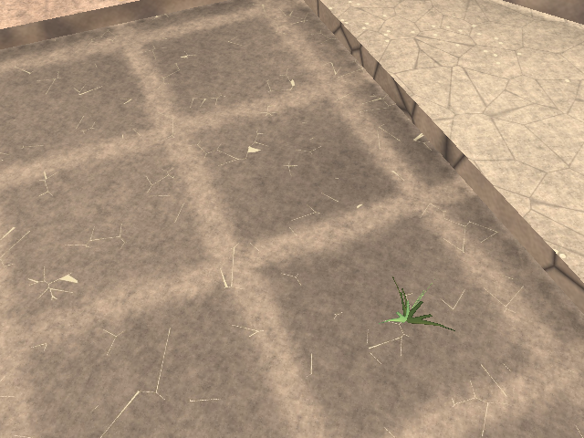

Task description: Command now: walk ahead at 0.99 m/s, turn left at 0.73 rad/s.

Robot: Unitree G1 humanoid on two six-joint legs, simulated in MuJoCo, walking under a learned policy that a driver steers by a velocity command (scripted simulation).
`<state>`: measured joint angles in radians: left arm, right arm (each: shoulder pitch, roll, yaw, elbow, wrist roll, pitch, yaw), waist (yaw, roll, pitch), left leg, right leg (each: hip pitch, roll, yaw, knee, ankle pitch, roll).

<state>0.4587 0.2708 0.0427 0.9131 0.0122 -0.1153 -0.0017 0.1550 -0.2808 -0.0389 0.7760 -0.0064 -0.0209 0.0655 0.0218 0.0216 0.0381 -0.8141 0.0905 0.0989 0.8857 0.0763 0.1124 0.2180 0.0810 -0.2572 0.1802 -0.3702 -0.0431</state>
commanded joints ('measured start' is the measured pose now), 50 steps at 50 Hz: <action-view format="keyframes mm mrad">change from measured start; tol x64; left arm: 1 -98 128 13 -78 -9 -23 28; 50 -192 119 74 -251 -39 164 39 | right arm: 1 -9 -18 11 -57 -5 -12 19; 50 -115 -66 -27 -219 -15 18 -116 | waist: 1 -86 -83 75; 50 7 104 -62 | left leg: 1 303 -100 111 -143 101 45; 8 1256 192 -843 -476 109 445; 28 96 -124 -250 578 -604 -204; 50 628 187 -190 -555 -3 89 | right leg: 1 -233 -251 -46 17 1277 39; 4 -231 -296 -2 529 1569 37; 7 -943 20 208 1641 -175 102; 23 -375 12 369 164 593 116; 26 98 -623 1065 269 952 -263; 50 -901 -110 288 1060 -13 154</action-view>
